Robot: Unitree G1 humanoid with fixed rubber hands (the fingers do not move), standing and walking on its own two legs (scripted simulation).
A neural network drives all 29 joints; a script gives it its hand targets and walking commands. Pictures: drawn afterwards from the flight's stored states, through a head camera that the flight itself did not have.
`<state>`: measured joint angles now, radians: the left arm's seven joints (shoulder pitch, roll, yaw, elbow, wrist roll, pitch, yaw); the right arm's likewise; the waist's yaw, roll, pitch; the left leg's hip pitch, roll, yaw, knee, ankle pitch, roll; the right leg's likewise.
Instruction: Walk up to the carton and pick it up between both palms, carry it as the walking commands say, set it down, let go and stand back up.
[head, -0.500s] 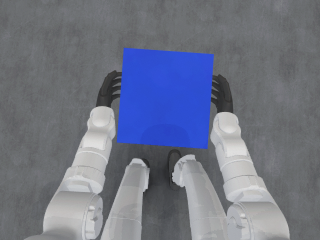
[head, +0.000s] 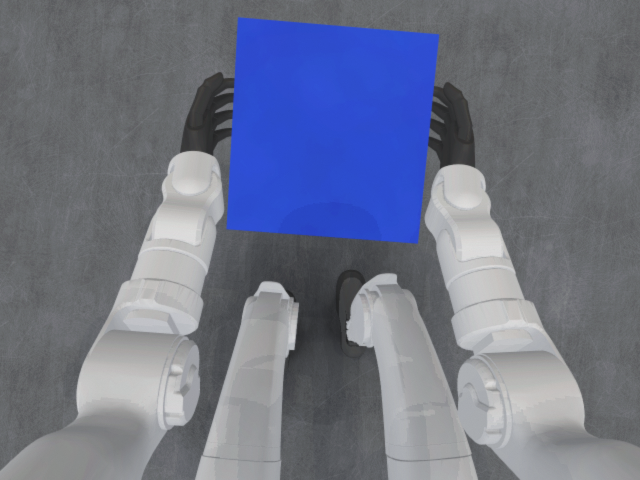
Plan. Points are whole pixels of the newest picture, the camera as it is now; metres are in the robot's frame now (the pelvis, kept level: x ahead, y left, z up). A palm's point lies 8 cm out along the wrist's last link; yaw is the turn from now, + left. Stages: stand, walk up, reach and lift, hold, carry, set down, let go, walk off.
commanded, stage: set down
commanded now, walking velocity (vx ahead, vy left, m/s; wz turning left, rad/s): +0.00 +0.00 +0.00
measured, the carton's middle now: (326, 149) +0.46 +0.00 -0.21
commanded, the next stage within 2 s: none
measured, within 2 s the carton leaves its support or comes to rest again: neither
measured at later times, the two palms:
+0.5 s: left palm (216, 131) +0.49 +0.15 -0.21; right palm (431, 135) +0.48 -0.14 -0.21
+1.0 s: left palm (236, 130) +0.52 +0.14 -0.33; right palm (413, 137) +0.51 -0.15 -0.32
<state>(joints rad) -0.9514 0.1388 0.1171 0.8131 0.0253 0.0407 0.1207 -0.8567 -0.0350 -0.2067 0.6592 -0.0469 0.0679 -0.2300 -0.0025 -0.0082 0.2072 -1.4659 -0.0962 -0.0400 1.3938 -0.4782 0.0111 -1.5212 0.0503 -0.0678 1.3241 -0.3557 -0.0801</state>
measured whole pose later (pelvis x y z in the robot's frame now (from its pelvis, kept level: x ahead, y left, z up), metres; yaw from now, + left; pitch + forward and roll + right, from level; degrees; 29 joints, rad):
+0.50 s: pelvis -0.01 +0.00 -0.09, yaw +1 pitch +35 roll +0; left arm -1.17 0.16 0.23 0.86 0.03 0.18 0.09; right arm -1.10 -0.06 -0.31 0.71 -0.05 0.21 -0.20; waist -0.03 -0.01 0.19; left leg -1.78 -0.13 -0.04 1.72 -0.56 0.00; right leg -1.83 0.06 -0.07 1.65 -0.44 -0.07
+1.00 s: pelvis -0.03 +0.00 -0.16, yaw +2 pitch +31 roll +1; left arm -1.46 0.25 0.24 0.82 0.03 0.27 0.09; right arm -1.39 -0.13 -0.35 0.69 -0.04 0.28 -0.19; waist -0.04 -0.01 0.53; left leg -1.92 -0.14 0.00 1.98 -0.59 0.00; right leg -1.98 0.06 -0.07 1.91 -0.46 -0.06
